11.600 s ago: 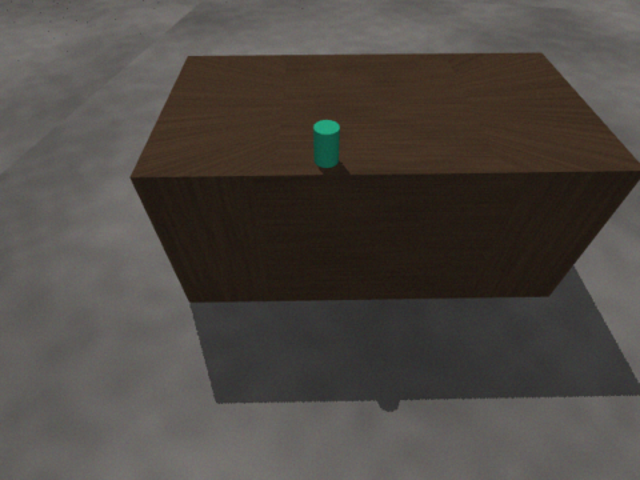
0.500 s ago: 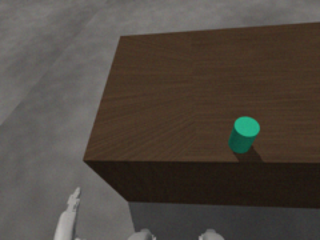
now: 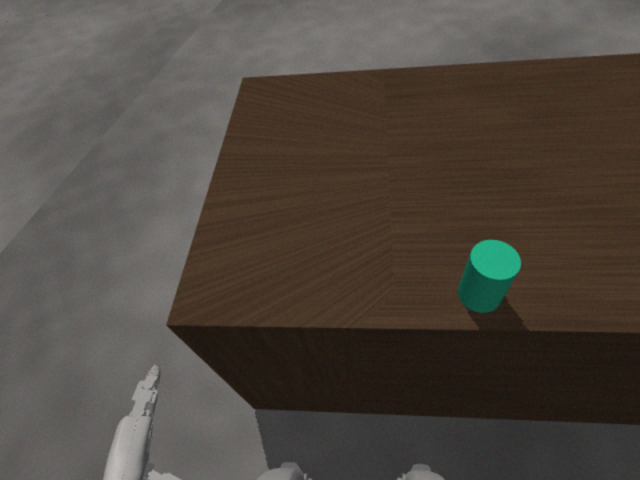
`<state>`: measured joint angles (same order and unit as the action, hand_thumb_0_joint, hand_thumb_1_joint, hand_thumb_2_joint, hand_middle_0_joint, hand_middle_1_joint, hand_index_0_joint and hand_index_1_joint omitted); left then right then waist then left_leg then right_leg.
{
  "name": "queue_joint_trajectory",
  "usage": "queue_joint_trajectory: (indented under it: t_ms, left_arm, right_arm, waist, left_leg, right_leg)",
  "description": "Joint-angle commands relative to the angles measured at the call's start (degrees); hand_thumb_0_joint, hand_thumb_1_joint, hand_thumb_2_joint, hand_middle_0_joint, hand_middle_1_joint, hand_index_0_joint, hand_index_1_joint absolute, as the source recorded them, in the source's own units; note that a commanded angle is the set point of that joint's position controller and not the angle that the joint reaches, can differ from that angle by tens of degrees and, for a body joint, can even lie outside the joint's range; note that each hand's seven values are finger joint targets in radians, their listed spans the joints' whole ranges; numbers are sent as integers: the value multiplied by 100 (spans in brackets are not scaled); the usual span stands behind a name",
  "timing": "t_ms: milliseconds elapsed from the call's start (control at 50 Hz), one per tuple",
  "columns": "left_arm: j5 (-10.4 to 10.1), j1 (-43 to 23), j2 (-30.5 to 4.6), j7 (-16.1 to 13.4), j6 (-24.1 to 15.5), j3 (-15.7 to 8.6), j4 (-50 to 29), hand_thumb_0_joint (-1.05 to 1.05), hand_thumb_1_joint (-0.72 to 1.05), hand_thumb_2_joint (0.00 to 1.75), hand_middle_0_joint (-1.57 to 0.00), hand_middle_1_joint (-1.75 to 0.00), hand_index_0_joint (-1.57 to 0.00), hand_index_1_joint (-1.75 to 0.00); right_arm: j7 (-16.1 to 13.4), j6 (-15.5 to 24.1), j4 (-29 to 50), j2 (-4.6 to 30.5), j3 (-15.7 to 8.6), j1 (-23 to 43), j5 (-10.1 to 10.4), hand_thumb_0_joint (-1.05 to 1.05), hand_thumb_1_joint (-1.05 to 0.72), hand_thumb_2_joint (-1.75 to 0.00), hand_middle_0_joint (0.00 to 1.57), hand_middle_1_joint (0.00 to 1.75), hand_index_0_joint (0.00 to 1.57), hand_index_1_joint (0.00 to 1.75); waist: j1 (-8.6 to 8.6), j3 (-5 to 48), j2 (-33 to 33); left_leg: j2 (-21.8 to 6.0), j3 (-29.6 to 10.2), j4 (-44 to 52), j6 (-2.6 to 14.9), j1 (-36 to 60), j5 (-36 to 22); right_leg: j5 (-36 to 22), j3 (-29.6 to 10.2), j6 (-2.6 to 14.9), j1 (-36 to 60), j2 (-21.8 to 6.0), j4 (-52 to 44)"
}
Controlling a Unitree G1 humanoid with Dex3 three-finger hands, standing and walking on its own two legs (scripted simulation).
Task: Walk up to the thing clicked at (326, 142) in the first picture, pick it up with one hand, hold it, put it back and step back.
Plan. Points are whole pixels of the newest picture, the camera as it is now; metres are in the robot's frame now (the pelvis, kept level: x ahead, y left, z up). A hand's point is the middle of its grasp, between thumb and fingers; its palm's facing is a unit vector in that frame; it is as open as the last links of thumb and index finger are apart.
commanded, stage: approach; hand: right
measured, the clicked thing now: (486, 277) +0.42 -0.19 -0.07
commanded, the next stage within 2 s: close in in 0.24 s
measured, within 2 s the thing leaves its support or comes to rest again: neither
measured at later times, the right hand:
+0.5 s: hand (536, 287) +0.40 -0.26 -0.06, palm faces +0.15 +0.99 +0.06, open 17.7 cm
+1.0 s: hand (500, 289) +0.40 -0.20 -0.06, palm faces +0.18 +0.98 +0.02, open 17.8 cm
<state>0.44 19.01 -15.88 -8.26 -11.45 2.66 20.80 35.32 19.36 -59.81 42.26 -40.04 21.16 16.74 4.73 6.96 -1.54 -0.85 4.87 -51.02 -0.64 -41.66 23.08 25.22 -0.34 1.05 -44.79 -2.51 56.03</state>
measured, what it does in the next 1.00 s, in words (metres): stands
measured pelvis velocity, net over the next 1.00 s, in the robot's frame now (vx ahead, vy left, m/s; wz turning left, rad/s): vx -0.01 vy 0.01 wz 0.03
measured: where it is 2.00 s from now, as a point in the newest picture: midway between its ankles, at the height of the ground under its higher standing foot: outside the picture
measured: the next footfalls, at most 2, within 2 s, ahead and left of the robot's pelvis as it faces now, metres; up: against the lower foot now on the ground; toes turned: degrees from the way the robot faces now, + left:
none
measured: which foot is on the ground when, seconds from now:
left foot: down 0.00-1.00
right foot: down 0.00-1.00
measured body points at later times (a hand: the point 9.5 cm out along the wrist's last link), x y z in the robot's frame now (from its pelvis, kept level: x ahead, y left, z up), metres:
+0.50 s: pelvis -0.02 +0.00 -0.05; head +0.11 -0.06 +0.38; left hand +0.13 +0.28 -0.03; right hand +0.39 -0.31 -0.06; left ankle +0.02 +0.13 -0.68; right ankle +0.02 -0.10 -0.68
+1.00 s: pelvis -0.01 +0.01 -0.05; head +0.11 -0.04 +0.38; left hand +0.14 +0.28 -0.03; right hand +0.38 -0.26 -0.05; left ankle +0.02 +0.13 -0.68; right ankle +0.02 -0.10 -0.68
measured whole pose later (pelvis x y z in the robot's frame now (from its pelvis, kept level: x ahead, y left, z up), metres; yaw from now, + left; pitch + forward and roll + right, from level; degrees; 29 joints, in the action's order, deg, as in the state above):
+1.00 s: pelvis -0.01 +0.01 -0.05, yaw +2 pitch +21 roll +3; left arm 3.6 26.0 -14.0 0.6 -4.5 -5.6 -0.7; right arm 7.6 31.7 -47.8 17.7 -25.9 23.1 5.6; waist 8.4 7.8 -2.5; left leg -0.4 3.9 -67.0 -0.1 -59.0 28.8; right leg 30.7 0.0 0.6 -61.0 -3.4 70.7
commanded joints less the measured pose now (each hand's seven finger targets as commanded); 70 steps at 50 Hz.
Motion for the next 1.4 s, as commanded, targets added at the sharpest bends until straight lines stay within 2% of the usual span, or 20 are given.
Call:
queue_joint_trajectory:
  t_ms: [0,60,180,280,340,400,480,520,620,660,700,740,860,940,1000,1080,1140,1200,1260,1380]
  left_arm:
    - [-17,90,-683,28,-263,-311,-536,0,-56,4,-6,-5,-5,-5]
    - [69,-257,-557,87,-364,-242,-670,0,-56,4,-6,-5,-6,-6]
    - [181,272,-1371,6,-378,-972,-1220,0,-54,3,-6,-6,-6,-5]
    - [251,315,-867,187,-246,-744,-1495,0,-52,3,-6,-6,-7,-5]
    - [318,556,-825,294,-148,-956,-1447,0,-54,3,-6,-6,-7,-5]
    - [394,207,-954,353,-141,-1064,-2360,0,-53,3,-6,-6,-7,-5]
    - [415,486,-1025,462,-22,-1307,-2512,0,-54,4,-6,-6,-6,-5]
    - [406,448,-1224,483,42,-1472,-2889,0,-56,5,-6,-5,-6,-5]
    - [324,830,-537,687,262,-1069,-2360,0,-56,5,-6,-6,-6,-6]
    - [331,589,-840,684,273,-1341,-2763,0,-56,5,-6,-5,-6,-5]
    - [334,551,-1008,700,273,-1521,-3131,0,-55,4,-5,-5,-6,-5]
    - [295,788,-1191,692,294,-1724,-3289,0,-55,5,-5,-5,-6,-5]
    - [242,1172,-473,800,439,-1161,-3003,0,-53,4,-5,-5,-5,-5]
    - [305,904,-915,772,464,-1691,-3003,0,-52,3,-5,-6,-6,-5]
    - [331,812,-737,799,469,-1527,-3113,0,-52,3,-5,-6,-5,-5]
    - [322,910,-733,825,551,-1369,-3610,0,-61,10,-4,-4,-2,-6]
    - [299,1169,-599,844,666,-1286,-3301,0,-56,6,-4,-5,-4,-5]
    - [268,932,-713,850,657,-1466,-3291,0,-55,6,-4,-5,-4,-5]
    - [270,785,-945,834,661,-1682,-3530,0,-54,5,-4,-5,-4,-5]
    - [287,932,-723,838,644,-1467,-3490,0,-54,5,-4,-5,-4,-5]
  right_arm:
    - [-62,429,671,1492,66,1396,109,0,61,-7,2,6,4,6]
    - [-61,662,839,1193,330,1886,14,0,61,-8,1,6,3,6]
    - [-244,883,754,1201,283,1914,-19,0,61,-8,2,6,4,6]
    - [-856,1219,1078,839,375,2398,-254,0,61,-8,2,6,4,6]
    - [-1249,1494,763,686,430,2069,-529,0,61,-7,2,6,4,6]
    - [-1587,1782,1702,943,252,2712,-658,0,61,-6,3,5,4,5]
    - [-1883,1741,1159,-255,727,1891,-681,0,61,-6,3,6,4,6]
    - [-2079,1805,2310,458,388,2482,-762,0,61,-7,3,6,4,6]
    - [-2197,1520,970,-1422,1299,1236,-727,0,57,-7,3,6,4,6]
    - [-2301,1561,1884,-636,878,1775,-818,0,61,-7,2,6,4,6]
    - [-2323,1551,2012,-1101,1171,1874,-819,0,61,-7,3,6,4,6]
    - [-2469,1601,2235,-915,1011,1939,-833,0,61,-7,2,6,4,6]
    - [-2675,1591,2106,-1473,1365,1727,-953,0,61,-5,2,6,3,6]
    - [-2860,1704,2866,-1026,1251,2253,-1119,0,61,-6,2,6,3,6]
    - [-2944,1694,2702,-1678,1641,2123,-1119,0,61,-7,2,6,3,6]
    - [-3010,1624,2818,-1548,1528,1607,-1142,0,61,-2,6,4,7,4]
    - [-3095,1501,2480,-1644,1482,1418,-1098,0,61,-1,30,15,30,16]
    - [-3167,1458,2224,-1785,1417,1344,-1032,0,61,-5,45,24,46,24]
    - [-3249,1547,2419,-1320,1220,1816,-1157,0,61,-6,55,30,56,31]
    - [-3180,1712,2491,-1263,1386,2567,-1224,0,58,-13,63,37,64,38]
  waist:
    - [38,887,779]
    - [165,1214,973]
    - [409,2474,910]
    - [199,2118,1134]
    - [206,1910,1194]
    - [130,2872,1654]
    - [231,2894,1491]
    - [88,3573,1808]
    - [350,1667,900]
    - [205,2206,920]
    - [415,2483,719]
    - [429,2759,556]
    - [344,2182,662]
    - [298,2461,1198]
    - [428,2453,1111]
    - [291,3238,942]
    - [217,2575,683]
    - [356,1989,310]
    - [439,2083,249]
    - [582,2553,682]
  left_leg:
    - [181,-279,381,209,-81,-588]
    - [174,-311,118,203,-517,-468]
    - [228,-218,-164,153,-406,-1023]
    - [271,-241,-426,221,-869,-695]
    - [263,-282,-633,246,-1030,-679]
    - [269,-300,-714,256,-722,-812]
    - [343,-194,-854,276,-801,-948]
    - [333,-232,-845,269,-506,-1212]
    - [338,-155,-848,245,-1076,-843]
    - [289,-254,-866,226,-845,-810]
    - [301,-198,-873,212,-748,-918]
    - [301,-181,-858,181,-435,-1129]
    - [248,-339,-826,179,-718,-969]
    - [230,-341,-928,211,-889,-849]
    - [251,-283,-956,209,-931,-850]
    - [265,-210,-974,179,-433,-1267]
    - [251,-272,-878,150,-312,-1214]
    - [198,-425,-775,90,-418,-951]
    - [190,-486,-707,91,-435,-672]
    - [212,-441,-850,124,-545,-993]
  right_leg:
    - [-981,-288,-25,818,93,-796]
    - [-788,-268,-29,790,77,-555]
    - [-1759,-338,-63,1316,125,-104]
    - [-1345,-317,-109,770,121,37]
    - [-1229,-259,-132,375,108,222]
    - [-1300,-226,-183,778,93,300]
    - [-1762,-312,-210,872,53,425]
    - [-2169,-304,-224,1218,42,473]
    - [-1335,-299,-159,-47,45,367]
    - [-1103,-257,-98,-22,36,408]
    - [-1209,-303,-105,271,16,394]
    - [-1383,-315,-76,432,37,438]
    - [-1088,-167,-54,-33,120,474]
    - [-1072,-143,-111,353,94,448]
    - [-1072,-170,-137,369,80,474]
    - [-1669,-213,-150,701,86,521]
    - [-1365,-134,-117,163,126,471]
    - [-833,-107,-20,-472,127,534]
    - [-594,-128,4,-418,92,517]
    - [-940,-160,-35,10,114,592]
